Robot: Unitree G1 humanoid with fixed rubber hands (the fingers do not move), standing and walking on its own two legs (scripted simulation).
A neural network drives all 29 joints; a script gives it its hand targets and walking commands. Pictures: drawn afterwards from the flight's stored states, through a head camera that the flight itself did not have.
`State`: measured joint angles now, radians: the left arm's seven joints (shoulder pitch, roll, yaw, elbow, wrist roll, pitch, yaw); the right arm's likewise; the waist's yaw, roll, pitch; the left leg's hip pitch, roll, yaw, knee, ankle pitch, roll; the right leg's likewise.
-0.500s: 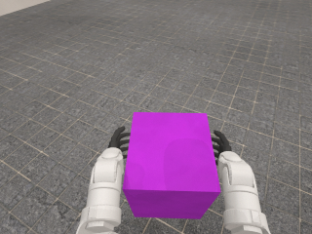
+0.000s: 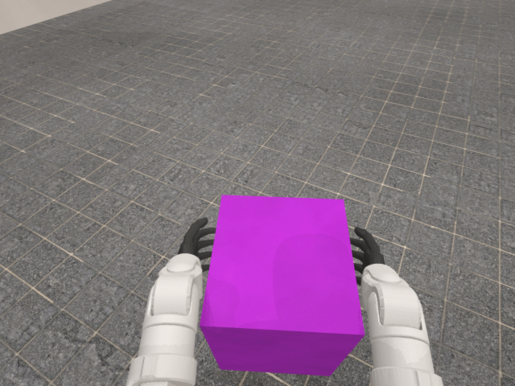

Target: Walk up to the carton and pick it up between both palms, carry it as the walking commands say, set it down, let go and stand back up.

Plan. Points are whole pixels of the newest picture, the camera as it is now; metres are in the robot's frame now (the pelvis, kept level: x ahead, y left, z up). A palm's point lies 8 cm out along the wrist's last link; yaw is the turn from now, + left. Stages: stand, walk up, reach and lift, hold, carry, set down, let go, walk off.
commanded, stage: reach and lift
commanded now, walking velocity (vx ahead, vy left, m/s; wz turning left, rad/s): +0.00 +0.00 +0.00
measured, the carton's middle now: (278, 289) +0.29 +0.00 -0.02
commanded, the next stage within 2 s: hold in 0.12 s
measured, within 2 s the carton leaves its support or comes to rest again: neither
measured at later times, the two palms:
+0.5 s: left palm (188, 271) +0.28 +0.14 +0.05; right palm (376, 284) +0.27 -0.15 +0.04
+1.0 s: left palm (189, 270) +0.28 +0.14 +0.04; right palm (375, 279) +0.27 -0.15 +0.04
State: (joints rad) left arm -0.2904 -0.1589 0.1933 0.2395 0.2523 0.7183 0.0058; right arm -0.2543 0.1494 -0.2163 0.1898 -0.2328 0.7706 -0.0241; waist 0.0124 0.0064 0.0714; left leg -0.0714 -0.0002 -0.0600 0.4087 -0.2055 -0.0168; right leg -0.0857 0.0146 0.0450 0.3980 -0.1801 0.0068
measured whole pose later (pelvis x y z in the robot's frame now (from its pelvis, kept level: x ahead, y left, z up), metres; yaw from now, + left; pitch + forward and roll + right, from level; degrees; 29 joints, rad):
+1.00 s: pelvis -0.01 +0.00 +0.00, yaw +0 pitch -9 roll +0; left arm -0.25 -0.15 0.17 0.21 0.25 0.75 0.01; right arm -0.23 0.14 -0.19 0.18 -0.23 0.79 -0.02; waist 0.01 -0.01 0.06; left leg -0.07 0.00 -0.07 0.44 -0.21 -0.02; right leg -0.09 0.02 0.04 0.43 -0.19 0.00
